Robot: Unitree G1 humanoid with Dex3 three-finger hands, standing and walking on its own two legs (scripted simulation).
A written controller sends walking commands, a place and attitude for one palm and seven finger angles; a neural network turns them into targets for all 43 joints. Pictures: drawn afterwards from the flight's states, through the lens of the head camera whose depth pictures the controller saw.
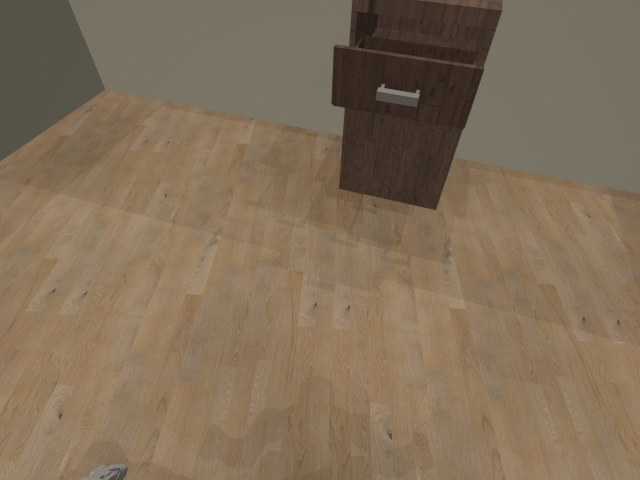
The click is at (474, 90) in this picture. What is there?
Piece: drawer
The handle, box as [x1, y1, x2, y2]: [376, 84, 419, 106]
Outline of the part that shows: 378,87 376,99 416,106 419,90 416,90 415,93 387,89 384,87 384,84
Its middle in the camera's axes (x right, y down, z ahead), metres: +0.23 -0.42 +1.13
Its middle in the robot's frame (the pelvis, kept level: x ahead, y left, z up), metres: +1.13 -0.17 -0.07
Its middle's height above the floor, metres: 0.70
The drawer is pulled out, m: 0.30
